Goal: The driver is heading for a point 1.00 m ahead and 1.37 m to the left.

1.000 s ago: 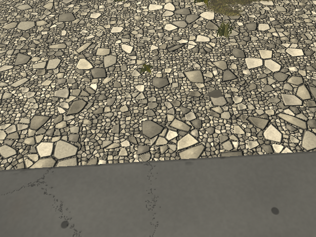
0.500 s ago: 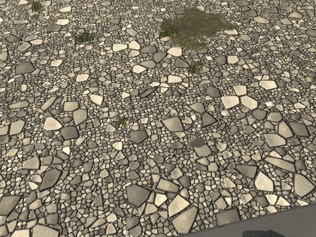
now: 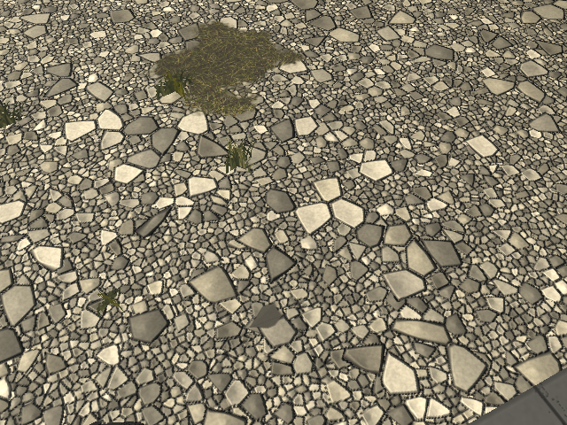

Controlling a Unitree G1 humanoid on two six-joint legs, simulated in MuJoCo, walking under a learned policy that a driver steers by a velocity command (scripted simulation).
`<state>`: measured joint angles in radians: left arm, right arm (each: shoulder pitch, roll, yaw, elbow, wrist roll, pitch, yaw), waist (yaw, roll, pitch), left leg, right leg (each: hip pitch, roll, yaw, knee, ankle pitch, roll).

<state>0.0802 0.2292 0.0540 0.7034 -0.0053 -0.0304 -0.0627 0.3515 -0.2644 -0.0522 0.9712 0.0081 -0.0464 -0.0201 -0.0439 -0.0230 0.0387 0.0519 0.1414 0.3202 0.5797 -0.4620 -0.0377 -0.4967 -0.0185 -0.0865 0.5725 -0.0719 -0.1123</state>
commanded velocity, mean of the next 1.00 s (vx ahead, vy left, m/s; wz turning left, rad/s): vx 0.07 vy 0.00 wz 0.44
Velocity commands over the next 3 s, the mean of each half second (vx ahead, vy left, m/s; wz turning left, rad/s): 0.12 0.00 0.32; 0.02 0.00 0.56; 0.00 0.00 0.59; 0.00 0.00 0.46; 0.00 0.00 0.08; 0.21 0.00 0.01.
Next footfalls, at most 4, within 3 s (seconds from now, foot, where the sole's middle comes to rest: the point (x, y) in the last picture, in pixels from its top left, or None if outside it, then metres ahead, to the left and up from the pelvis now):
0.50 left None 0.10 0.14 -0.75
1.00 right None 0.19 -0.06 -0.75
1.44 left None -0.03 0.13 -0.75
1.98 right None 0.15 -0.02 -0.75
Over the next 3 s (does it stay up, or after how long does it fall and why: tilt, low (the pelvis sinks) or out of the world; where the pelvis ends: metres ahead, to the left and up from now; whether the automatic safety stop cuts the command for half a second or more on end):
stays up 0.05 0.10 0.03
